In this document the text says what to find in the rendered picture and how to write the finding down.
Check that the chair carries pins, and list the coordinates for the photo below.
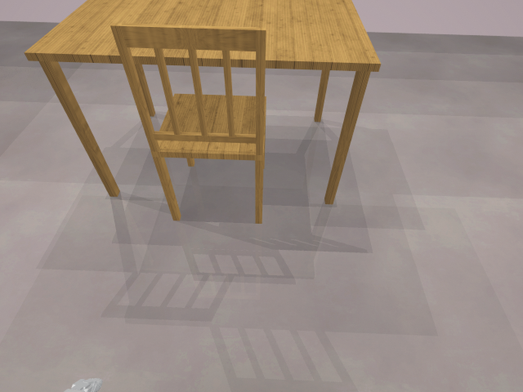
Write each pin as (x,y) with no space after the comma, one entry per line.
(197,125)

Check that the table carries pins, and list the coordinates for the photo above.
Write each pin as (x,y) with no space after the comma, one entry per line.
(300,34)

